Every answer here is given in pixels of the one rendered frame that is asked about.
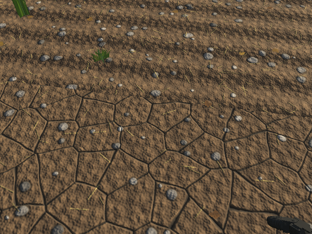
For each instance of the robot right hand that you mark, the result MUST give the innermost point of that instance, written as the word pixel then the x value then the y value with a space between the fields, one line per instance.
pixel 289 225

